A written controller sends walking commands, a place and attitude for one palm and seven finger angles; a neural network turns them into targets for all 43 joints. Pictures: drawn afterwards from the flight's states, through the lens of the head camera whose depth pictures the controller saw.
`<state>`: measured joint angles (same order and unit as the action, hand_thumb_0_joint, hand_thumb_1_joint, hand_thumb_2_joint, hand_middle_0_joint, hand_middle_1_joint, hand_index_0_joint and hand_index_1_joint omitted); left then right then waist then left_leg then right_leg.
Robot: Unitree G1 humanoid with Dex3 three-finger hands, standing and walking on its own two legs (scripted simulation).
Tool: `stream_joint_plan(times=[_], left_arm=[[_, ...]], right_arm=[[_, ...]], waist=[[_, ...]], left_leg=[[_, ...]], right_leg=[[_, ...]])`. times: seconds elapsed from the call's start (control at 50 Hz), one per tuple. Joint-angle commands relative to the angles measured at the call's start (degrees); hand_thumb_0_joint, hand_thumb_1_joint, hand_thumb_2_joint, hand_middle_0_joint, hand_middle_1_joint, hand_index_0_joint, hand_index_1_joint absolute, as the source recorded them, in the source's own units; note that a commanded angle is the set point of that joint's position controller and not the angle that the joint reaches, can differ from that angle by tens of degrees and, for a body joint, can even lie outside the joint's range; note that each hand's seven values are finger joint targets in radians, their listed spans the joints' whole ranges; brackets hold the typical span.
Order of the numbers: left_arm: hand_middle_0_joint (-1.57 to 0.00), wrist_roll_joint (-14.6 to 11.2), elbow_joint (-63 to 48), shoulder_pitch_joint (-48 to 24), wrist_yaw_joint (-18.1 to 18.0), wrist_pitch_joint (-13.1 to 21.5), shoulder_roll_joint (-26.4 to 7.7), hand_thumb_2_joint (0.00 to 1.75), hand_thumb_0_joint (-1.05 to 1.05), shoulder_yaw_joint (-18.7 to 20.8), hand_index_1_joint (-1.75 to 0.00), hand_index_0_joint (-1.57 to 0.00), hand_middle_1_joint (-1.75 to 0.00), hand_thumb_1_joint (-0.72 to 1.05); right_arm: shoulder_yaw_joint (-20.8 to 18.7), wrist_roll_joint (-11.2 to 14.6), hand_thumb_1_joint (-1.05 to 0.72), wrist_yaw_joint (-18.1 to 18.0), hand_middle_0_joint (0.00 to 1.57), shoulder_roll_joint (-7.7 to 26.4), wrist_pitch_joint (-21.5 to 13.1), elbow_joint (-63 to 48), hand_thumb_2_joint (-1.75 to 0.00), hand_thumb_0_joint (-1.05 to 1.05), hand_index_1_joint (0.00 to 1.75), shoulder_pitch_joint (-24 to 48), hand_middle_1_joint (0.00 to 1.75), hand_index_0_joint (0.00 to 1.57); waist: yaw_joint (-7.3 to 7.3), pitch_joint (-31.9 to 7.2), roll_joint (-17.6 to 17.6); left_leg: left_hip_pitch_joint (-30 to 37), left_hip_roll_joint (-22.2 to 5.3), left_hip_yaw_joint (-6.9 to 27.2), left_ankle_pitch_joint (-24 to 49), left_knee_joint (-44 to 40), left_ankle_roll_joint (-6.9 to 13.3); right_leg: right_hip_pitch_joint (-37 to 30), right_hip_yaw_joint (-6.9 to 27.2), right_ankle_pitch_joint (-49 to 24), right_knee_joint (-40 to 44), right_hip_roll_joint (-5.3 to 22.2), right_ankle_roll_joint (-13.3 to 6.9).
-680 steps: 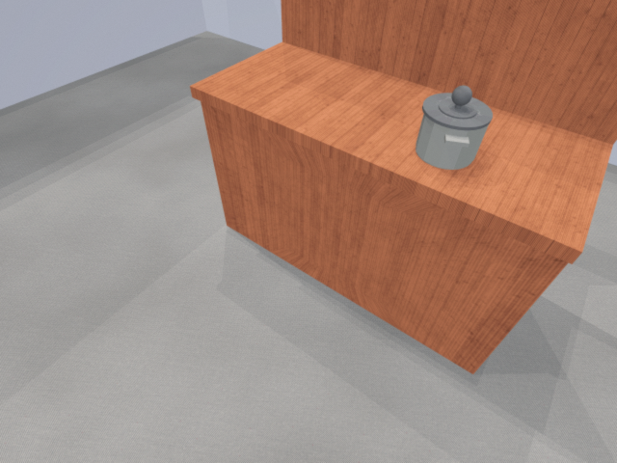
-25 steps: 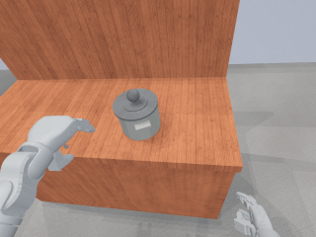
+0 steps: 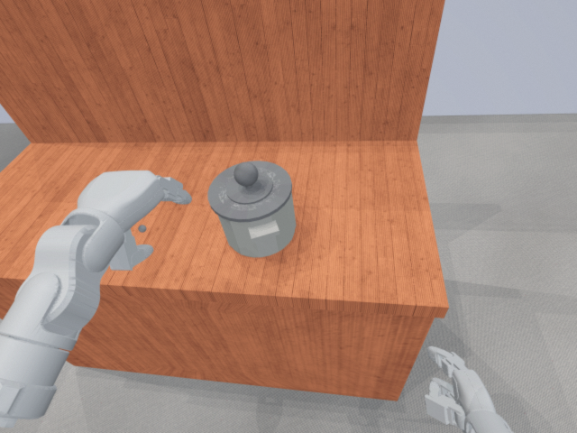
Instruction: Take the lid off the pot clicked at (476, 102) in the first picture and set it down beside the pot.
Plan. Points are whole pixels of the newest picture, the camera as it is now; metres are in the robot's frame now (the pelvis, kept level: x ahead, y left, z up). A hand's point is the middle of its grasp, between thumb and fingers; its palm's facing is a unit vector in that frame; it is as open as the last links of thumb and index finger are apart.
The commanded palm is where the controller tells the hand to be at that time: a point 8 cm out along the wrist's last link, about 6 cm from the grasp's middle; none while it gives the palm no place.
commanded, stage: move the open hand above the knob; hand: left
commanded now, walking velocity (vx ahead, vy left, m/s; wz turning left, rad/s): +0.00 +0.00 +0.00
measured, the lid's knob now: (246, 174) +0.53 +0.14 +0.06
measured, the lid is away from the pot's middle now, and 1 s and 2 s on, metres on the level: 0.00 0.00 0.00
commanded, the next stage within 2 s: none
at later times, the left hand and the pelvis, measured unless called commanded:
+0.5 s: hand (179, 192) +0.39 +0.20 +0.15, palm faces -0.20 -0.03 -0.98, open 10.2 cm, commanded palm +0.38 +0.19 +0.21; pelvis +0.01 +0.00 +0.00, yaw +0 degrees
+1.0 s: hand (212, 167) +0.45 +0.16 +0.15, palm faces -0.24 -0.02 -0.97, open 10.2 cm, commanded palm +0.44 +0.16 +0.21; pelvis +0.02 -0.01 +0.00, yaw +0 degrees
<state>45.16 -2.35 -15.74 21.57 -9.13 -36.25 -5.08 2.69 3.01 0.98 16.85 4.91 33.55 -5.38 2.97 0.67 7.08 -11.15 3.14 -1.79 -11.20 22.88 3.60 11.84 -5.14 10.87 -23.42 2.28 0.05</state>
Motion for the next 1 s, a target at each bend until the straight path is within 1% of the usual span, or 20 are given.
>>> stream_joint_plan(times=[0.0,0.1,0.14,0.18,0.24,0.32,0.36,0.4,0.44,0.5,0.58,0.62,0.64,0.68,0.7,0.78,0.82,0.86,0.92,0.98], left_arm=[[-0.82,1.5,-7.2,-23.2,-1.6,-0.8,-13.8,1.44,0.0,8.5,-0.08,-0.82,-0.08,-0.32],[-0.82,1.9,-4.4,-25.4,-1.4,-1.5,-13.9,1.44,0.0,8.1,-0.08,-0.82,-0.08,-0.32],[-0.82,1.9,-4.3,-28.9,-1.3,-1.7,-11.3,1.44,0.0,5.1,-0.08,-0.82,-0.08,-0.32],[-0.82,1.5,-4.5,-27.2,-1.8,-1.9,-12.3,1.44,0.0,6.8,-0.08,-0.82,-0.08,-0.32],[-0.82,2.7,0.6,-32.7,-1.5,-2.3,-11.4,1.44,0.0,4.4,-0.08,-0.82,-0.08,-0.32],[-0.82,2.9,4.1,-36.3,-1.4,-2.3,-12.0,1.44,0.0,4.3,-0.08,-0.82,-0.08,-0.32],[-0.82,2.9,1.1,-38.7,-1.4,-1.6,-13.4,1.44,0.0,5.2,-0.08,-0.82,-0.08,-0.32],[-0.82,3.0,2.3,-39.0,-1.3,-1.7,-10.9,1.44,0.0,3.1,-0.08,-0.82,-0.08,-0.32],[-0.82,2.9,6.8,-38.0,-1.5,-2.2,-10.2,1.44,0.0,2.9,-0.08,-0.82,-0.08,-0.32],[-0.82,3.1,5.7,-39.6,-1.6,-2.2,-9.1,1.44,0.0,1.7,-0.08,-0.82,-0.08,-0.32],[-0.82,3.1,6.4,-42.2,-2.4,-2.7,-10.3,1.44,0.0,2.8,-0.08,-0.82,-0.08,-0.32],[-0.82,3.9,9.4,-45.0,-2.4,-3.5,-6.5,1.44,0.0,-1.2,-0.08,-0.82,-0.08,-0.32],[-0.82,3.9,11.8,-45.6,-2.6,-3.9,-7.0,1.44,0.0,-0.7,-0.08,-0.82,-0.08,-0.32],[-0.82,3.9,10.6,-47.9,-3.3,-3.7,-10.2,1.44,0.0,1.9,-0.08,-0.82,-0.08,-0.32],[-0.82,4.5,9.5,-49.6,-3.2,-3.6,-9.4,1.44,0.0,0.8,-0.08,-0.82,-0.08,-0.32],[-0.82,4.2,18.6,-48.4,-3.5,-4.4,-9.1,1.44,0.0,1.1,-0.08,-0.82,-0.08,-0.32],[-0.82,4.6,16.5,-53.0,-3.1,-4.7,-4.9,1.44,0.0,-3.1,-0.08,-0.82,-0.08,-0.32],[-0.82,4.8,17.7,-53.1,-3.0,-4.6,-6.3,1.44,0.0,-1.9,-0.08,-0.82,-0.08,-0.32],[-0.82,5.0,23.0,-56.1,-2.7,-4.6,-7.0,1.44,0.0,-1.9,-0.08,-0.82,-0.08,-0.32],[-0.82,5.1,20.8,-60.2,-2.7,-3.8,-7.1,1.44,0.0,-2.0,-0.08,-0.82,-0.08,-0.32]], right_arm=[[-1.8,0.5,-0.9,0.1,0.2,5.0,-2.4,-9.8,-0.9,0.0,0.3,9.1,0.3,0.2],[-1.8,0.6,-0.9,0.2,0.2,5.0,-2.2,-9.4,-0.9,0.0,0.3,8.4,0.3,0.2],[-2.0,0.7,-0.9,0.2,0.2,5.1,-2.0,-9.2,-0.9,0.0,0.3,8.5,0.3,0.2],[-2.3,0.8,-0.9,0.4,0.2,5.3,-2.4,-9.8,-0.9,0.0,0.3,8.3,0.3,0.2],[-2.0,1.0,-0.9,0.0,0.2,5.2,-1.6,-8.5,-0.9,0.0,0.3,7.5,0.3,0.2],[-2.0,1.2,-0.9,-0.4,0.2,5.3,-1.5,-8.2,-0.9,0.0,0.3,6.5,0.3,0.2],[-2.1,1.1,-0.9,-0.5,0.2,5.4,-1.8,-8.5,-0.9,0.0,0.3,6.9,0.3,0.2],[-1.9,1.1,-0.9,-0.2,0.2,4.8,-1.8,-8.5,-0.9,0.0,0.3,6.6,0.3,0.2],[-2.2,1.3,-0.9,-0.1,0.2,5.4,-1.5,-7.9,-0.9,0.0,0.3,5.4,0.3,0.2],[-2.1,1.4,-0.9,0.2,0.2,5.2,-1.4,-8.3,-0.9,0.0,0.3,5.6,0.3,0.2],[-2.5,1.5,-0.9,0.2,0.2,5.9,-1.0,-7.9,-0.9,0.0,0.3,5.1,0.3,0.2],[-2.2,1.7,-0.9,0.2,0.2,5.2,-0.8,-7.4,-0.9,0.0,0.3,4.9,0.3,0.2],[-2.3,1.8,-0.9,0.1,0.2,5.4,-0.6,-7.0,-0.9,0.0,0.3,4.4,0.3,0.2],[-2.6,1.7,-0.9,-0.2,0.2,6.1,-0.6,-6.8,-0.9,0.0,0.3,4.2,0.3,0.2],[-2.2,1.6,-0.9,-0.2,0.2,5.4,-0.8,-7.3,-0.9,0.0,0.3,4.6,0.3,0.2],[-2.3,1.9,-0.9,-0.5,0.2,6.2,-0.4,-5.8,-0.9,0.0,0.3,3.1,0.3,0.2],[-2.4,1.9,-0.9,-0.3,0.2,5.4,-0.2,-6.3,-0.9,0.0,0.3,3.6,0.3,0.2],[-2.4,1.9,-0.9,-0.4,0.2,5.5,-0.3,-6.4,-0.9,0.0,0.3,3.3,0.3,0.2],[-2.2,2.1,-0.9,-0.9,0.2,5.8,0.2,-5.3,-0.9,0.0,0.3,2.2,0.3,0.2],[-2.6,1.8,-0.9,-1.1,0.2,5.9,0.1,-5.4,-0.9,0.0,0.3,1.7,0.3,0.2]], waist=[[-0.26,-16.0,-3.6],[-0.52,-17.6,-5.0],[-1.1,-16.3,-3.5],[-0.97,-17.7,-2.4],[-1.66,-15.8,-6.0],[-1.91,-17.5,-6.2],[-1.52,-20.5,-3.8],[-1.93,-22.4,-3.2],[-2.34,-18.5,-6.1],[-2.03,-21.3,-5.7],[-2.47,-20.9,-5.0],[-3.17,-20.2,-5.7],[-3.24,-19.2,-6.7],[-3.03,-21.4,-6.0],[-2.56,-24.5,-5.2],[-3.42,-20.7,-7.6],[-3.78,-22.4,-6.8],[-3.69,-24.0,-6.9],[-4.6,-21.1,-8.7],[-4.64,-24.6,-6.2]], left_leg=[[4.7,-1.7,5.3,12.2,-3.0,-1.1],[4.7,-1.4,5.0,13.9,-2.1,-1.0],[5.0,-1.5,5.5,12.7,-2.1,-1.2],[6.2,-1.4,5.6,14.4,-1.0,-0.9],[4.0,-1.5,5.3,11.0,-2.0,-1.0],[3.8,-1.3,5.1,11.5,-1.6,-0.9],[5.3,-1.1,5.2,14.0,-1.1,-0.7],[6.7,-1.1,5.4,17.5,-0.5,-0.8],[4.8,-1.3,5.1,16.0,-0.5,-0.8],[5.5,-1.1,5.2,18.4,-0.3,-0.7],[5.4,-1.3,5.3,18.1,0.2,-0.7],[5.2,-1.4,5.2,17.6,0.0,-0.9],[4.3,-1.4,5.1,15.3,-0.3,-0.8],[4.8,-1.1,4.9,15.1,0.3,-0.5],[5.7,-1.0,5.1,17.6,0.2,-0.6],[3.0,-1.2,4.5,16.1,0.5,-0.6],[4.5,-1.1,4.7,17.6,0.8,-0.5],[5.4,-1.0,4.7,18.9,1.4,-0.2],[2.9,-1.0,4.3,15.2,0.9,-0.2],[4.9,-0.9,4.6,17.2,1.5,0.0]], right_leg=[[-5.1,2.7,-7.1,1.3,-1.5,-2.1],[-6.0,2.8,-9.4,0.7,-1.5,-2.0],[-4.2,2.6,-8.5,0.9,-1.3,-2.0],[-4.4,3.1,-9.7,0.3,-1.6,-2.3],[-3.6,2.6,-7.6,0.9,-1.4,-1.9],[-4.5,2.7,-8.6,0.3,-1.3,-2.0],[-5.8,3.2,-11.0,-0.2,-1.0,-2.1],[-5.9,3.0,-12.5,-0.7,-1.2,-2.1],[-4.1,2.7,-12.5,-0.3,-1.3,-1.9],[-5.7,2.8,-14.1,-1.0,-1.1,-2.0],[-4.9,3.0,-14.5,-1.2,-1.2,-2.2],[-3.4,2.6,-13.3,-1.3,-1.3,-2.0],[-3.0,2.5,-12.2,-1.0,-1.4,-2.0],[-4.2,3.0,-13.0,-1.4,-1.3,-2.2],[-5.7,3.1,-14.1,-2.0,-1.2,-2.2],[-4.3,3.0,-14.9,-1.7,-1.2,-2.0],[-3.6,2.8,-15.5,-2.1,-1.1,-2.0],[-3.9,3.1,-16.4,-2.4,-1.1,-1.9],[-3.2,3.0,-15.1,-1.8,-1.2,-1.9],[-3.5,3.4,-16.3,-2.1,-1.1,-2.1]])
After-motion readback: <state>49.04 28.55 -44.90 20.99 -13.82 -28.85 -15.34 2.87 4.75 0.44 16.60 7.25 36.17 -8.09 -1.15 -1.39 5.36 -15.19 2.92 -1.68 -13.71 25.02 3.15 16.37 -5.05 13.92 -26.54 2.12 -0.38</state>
